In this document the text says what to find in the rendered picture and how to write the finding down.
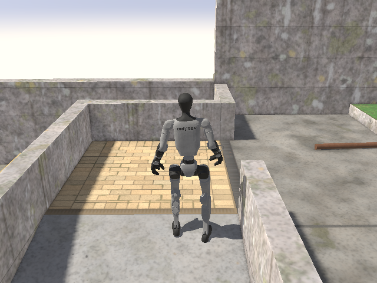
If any robot left hand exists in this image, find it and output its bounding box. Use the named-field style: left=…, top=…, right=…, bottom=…
left=151, top=162, right=164, bottom=175

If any robot left shin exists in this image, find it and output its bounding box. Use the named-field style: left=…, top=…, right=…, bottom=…
left=171, top=190, right=180, bottom=228

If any robot right upper arm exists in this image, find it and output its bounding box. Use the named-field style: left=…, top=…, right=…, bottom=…
left=199, top=118, right=217, bottom=150

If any robot right forearm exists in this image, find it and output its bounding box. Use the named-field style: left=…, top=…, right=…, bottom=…
left=211, top=141, right=221, bottom=157

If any robot right hand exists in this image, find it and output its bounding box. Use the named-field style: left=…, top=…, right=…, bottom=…
left=209, top=155, right=223, bottom=166

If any robot left upper arm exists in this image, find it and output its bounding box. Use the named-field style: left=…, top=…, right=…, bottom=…
left=158, top=119, right=174, bottom=152

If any robot left forearm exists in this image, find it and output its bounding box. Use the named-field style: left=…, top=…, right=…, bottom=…
left=153, top=143, right=164, bottom=165

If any left robot foot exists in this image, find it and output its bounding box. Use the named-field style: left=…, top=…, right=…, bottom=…
left=172, top=221, right=180, bottom=236

